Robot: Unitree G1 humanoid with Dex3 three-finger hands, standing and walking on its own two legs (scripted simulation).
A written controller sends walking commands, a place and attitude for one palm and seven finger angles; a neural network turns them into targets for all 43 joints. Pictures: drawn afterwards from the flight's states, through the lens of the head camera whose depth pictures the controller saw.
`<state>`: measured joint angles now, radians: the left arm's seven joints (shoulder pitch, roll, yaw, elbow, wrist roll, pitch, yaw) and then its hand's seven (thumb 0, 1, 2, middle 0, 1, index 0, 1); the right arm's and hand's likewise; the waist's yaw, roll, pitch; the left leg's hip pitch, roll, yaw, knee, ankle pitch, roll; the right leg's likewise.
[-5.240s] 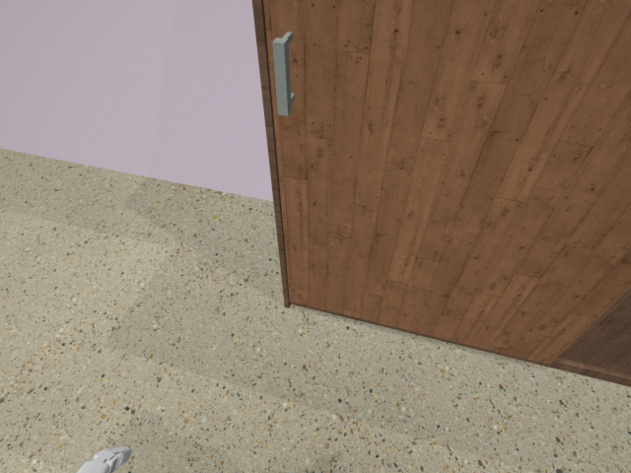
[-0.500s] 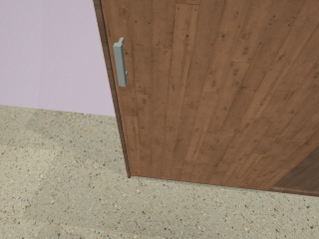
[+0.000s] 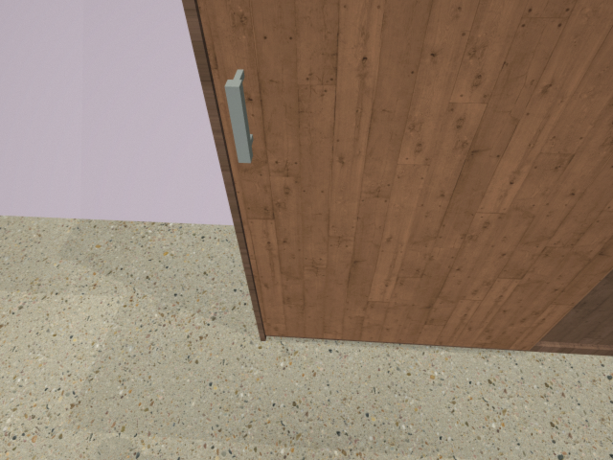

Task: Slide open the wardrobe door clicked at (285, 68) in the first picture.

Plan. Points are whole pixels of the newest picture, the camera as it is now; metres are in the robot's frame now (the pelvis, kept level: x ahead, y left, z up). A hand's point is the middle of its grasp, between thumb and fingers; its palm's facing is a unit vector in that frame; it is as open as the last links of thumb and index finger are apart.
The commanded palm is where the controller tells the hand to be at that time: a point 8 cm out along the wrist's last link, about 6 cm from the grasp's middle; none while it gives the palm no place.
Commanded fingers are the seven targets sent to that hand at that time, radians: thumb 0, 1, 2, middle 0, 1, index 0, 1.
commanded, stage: look again from close up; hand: left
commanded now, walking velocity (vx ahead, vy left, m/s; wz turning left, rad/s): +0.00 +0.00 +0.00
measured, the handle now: (242, 117) +0.60 +0.14 +0.14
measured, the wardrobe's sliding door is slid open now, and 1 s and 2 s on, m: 0.00 0.00 0.00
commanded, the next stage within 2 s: shuffle to correct the standing spot in 1.46 s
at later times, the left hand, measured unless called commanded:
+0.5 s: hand out of the picture +0.01 +0.15 -0.17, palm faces +0.04 -0.98 -0.18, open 7.4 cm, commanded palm none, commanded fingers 0.00 0.90 0.90 -0.20 -0.30 -0.20 -0.30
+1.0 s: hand out of the picture +0.04 +0.15 -0.17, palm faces +0.03 -0.97 -0.23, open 7.4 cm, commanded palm none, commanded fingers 0.00 0.90 0.90 -0.20 -0.30 -0.20 -0.30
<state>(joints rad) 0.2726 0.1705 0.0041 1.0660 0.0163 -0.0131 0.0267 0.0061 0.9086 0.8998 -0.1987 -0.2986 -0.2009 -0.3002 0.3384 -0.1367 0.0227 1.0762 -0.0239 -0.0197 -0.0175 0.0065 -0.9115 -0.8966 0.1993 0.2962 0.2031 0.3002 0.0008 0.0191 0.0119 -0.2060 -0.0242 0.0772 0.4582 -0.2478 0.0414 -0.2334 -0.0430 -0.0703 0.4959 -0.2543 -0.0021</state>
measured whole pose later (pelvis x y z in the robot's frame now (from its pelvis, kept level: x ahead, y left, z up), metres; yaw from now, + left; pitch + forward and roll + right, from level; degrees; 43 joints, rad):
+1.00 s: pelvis +0.02 -0.04 +0.00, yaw +0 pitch -1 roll +1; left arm 0.24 0.19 0.00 1.09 0.01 -0.02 0.02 0.01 0.91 0.90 -0.20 -0.30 -0.20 -0.30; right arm 0.23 -0.18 0.02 1.12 -0.02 -0.02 -0.02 0.00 -0.90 -0.90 0.20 0.30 0.20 0.30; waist 0.01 0.00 0.04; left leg -0.15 0.03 0.05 0.42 -0.25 -0.02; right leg -0.18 0.01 -0.10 0.46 -0.27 -0.06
